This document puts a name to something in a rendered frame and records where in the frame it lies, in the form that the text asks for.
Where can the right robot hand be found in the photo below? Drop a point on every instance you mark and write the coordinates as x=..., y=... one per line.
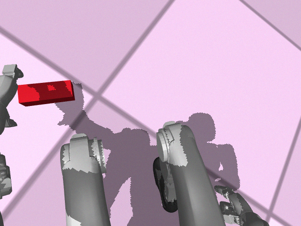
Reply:
x=232, y=211

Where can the carton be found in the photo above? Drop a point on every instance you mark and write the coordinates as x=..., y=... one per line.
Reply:
x=45, y=93

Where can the right robot arm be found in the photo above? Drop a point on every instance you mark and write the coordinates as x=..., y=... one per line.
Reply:
x=252, y=219

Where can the left robot arm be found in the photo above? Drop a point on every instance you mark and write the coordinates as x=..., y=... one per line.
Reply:
x=5, y=178

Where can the right robot foot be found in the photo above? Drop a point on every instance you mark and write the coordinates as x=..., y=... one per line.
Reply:
x=168, y=206

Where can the left robot hand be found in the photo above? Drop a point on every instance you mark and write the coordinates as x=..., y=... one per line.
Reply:
x=8, y=88

